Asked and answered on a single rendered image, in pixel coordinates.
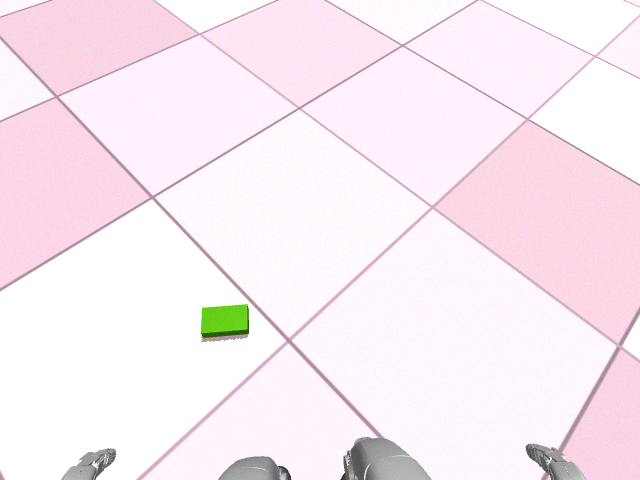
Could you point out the left robot hand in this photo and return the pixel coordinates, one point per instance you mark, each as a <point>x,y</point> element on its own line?
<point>91,465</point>

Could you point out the right robot hand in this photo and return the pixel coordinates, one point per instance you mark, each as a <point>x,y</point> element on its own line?
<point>554,463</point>

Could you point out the small box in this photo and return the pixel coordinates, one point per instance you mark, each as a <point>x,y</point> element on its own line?
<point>225,321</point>

